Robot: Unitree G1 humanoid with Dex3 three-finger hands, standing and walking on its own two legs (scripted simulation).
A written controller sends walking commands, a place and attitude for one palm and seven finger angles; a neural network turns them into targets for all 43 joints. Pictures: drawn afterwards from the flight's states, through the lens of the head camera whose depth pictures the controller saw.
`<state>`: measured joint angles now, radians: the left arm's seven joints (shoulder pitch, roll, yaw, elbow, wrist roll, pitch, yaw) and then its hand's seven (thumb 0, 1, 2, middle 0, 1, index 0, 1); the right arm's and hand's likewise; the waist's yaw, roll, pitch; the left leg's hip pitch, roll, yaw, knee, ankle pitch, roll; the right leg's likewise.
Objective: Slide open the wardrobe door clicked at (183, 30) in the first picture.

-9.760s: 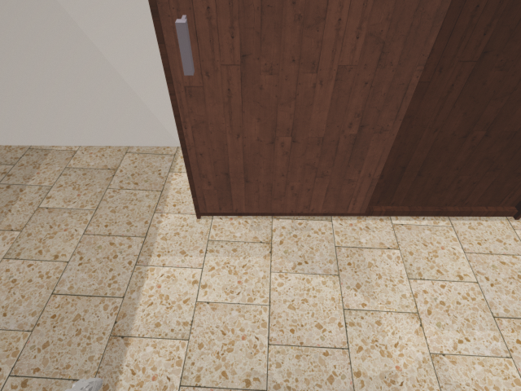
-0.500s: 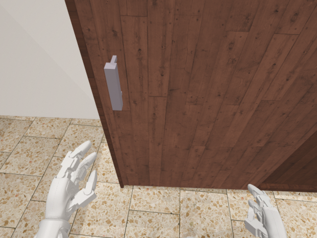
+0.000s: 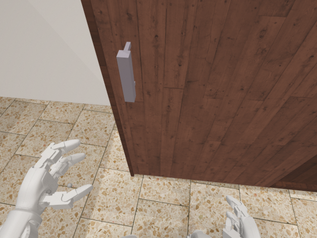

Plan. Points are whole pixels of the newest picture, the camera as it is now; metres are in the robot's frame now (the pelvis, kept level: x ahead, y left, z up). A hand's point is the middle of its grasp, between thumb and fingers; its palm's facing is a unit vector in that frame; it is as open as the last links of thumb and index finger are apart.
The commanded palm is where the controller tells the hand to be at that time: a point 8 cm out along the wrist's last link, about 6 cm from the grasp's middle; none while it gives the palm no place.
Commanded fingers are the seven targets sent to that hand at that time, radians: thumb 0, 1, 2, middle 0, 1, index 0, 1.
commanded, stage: raise the hand with hooked fingers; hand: left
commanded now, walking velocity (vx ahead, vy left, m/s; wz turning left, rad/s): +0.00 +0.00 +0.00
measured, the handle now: (129, 72) +0.49 +0.11 +0.14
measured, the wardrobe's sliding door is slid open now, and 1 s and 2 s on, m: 0.00 0.00 0.00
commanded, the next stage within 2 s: move the hooked fingers beside the handle in 1.30 s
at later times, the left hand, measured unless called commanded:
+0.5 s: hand (40, 154) +0.26 +0.26 +0.12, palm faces +0.01 -1.00 -0.08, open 13.6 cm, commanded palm +0.23 +0.31 +0.13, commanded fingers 0.00 -0.50 0.30 -0.30 -1.20 -0.30 -1.20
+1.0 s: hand (29, 127) +0.29 +0.28 +0.16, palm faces -0.01 -1.00 -0.05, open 14.0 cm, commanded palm +0.26 +0.32 +0.17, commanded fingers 0.00 -0.50 0.30 -0.30 -1.20 -0.30 -1.20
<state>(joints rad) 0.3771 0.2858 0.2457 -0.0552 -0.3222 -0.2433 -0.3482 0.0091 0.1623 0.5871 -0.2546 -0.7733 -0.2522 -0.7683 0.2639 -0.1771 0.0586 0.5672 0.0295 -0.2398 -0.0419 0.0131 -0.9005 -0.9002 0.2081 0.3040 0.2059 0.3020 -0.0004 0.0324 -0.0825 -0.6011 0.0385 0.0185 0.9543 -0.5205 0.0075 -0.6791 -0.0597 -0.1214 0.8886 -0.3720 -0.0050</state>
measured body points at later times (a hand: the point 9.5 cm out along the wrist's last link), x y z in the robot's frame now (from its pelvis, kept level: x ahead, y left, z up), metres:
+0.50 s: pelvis +0.01 +0.01 +0.03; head +0.03 +0.01 +0.48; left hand +0.25 +0.31 +0.13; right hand +0.20 -0.22 -0.03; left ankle -0.03 +0.11 -0.69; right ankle +0.04 -0.12 -0.69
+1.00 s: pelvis +0.01 +0.00 +0.04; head +0.03 +0.00 +0.49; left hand +0.29 +0.33 +0.17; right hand +0.17 -0.24 -0.03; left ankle -0.03 +0.11 -0.69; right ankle +0.04 -0.12 -0.69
